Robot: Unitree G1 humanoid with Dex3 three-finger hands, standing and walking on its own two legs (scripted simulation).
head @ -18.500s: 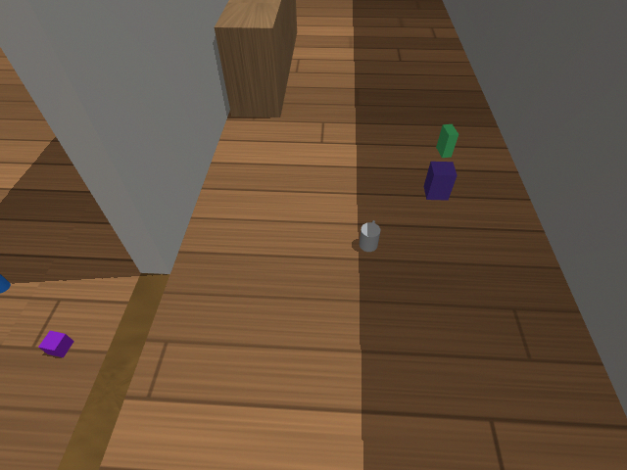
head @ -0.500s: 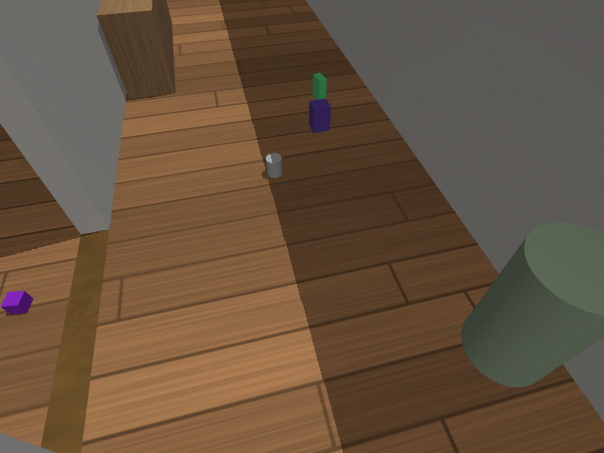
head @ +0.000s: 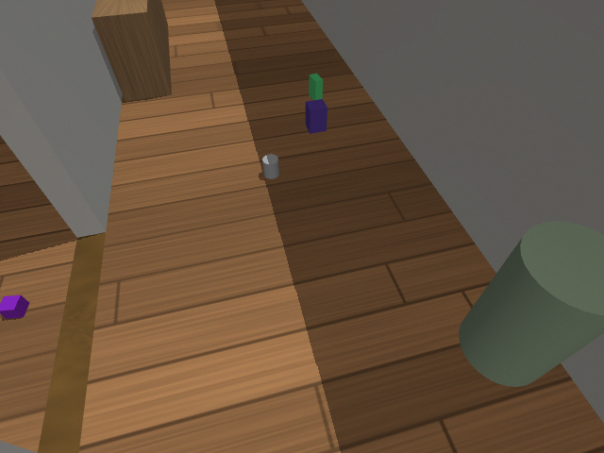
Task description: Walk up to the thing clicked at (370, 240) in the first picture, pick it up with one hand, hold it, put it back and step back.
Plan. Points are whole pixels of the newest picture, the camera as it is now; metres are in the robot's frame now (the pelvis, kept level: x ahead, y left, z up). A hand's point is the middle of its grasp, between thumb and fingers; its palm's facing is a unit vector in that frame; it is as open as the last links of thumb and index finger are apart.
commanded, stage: stand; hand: left
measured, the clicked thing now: (271, 164) +1.49 +0.19 -0.73
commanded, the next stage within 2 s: walk up in 0.74 s
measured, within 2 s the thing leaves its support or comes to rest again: neither
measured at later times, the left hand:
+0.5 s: hand out of the picture +0.08 +0.25 -0.15, palm faces -0.03 -0.94 -0.35, open 7.4 cm
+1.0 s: hand out of the picture +0.07 +0.32 -0.16, palm faces +0.04 -0.93 -0.37, open 7.4 cm
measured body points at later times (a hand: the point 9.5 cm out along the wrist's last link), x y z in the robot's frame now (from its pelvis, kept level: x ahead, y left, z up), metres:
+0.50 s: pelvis +0.00 +0.00 +0.00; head +0.01 -0.01 +0.45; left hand +0.08 +0.30 -0.13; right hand +0.07 -0.30 -0.14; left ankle +0.01 +0.15 -0.75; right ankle -0.02 -0.11 -0.75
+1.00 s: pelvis +0.05 +0.03 -0.01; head +0.05 +0.04 +0.44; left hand +0.06 +0.37 -0.13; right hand +0.14 -0.31 -0.11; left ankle +0.12 +0.17 -0.74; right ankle -0.02 -0.11 -0.75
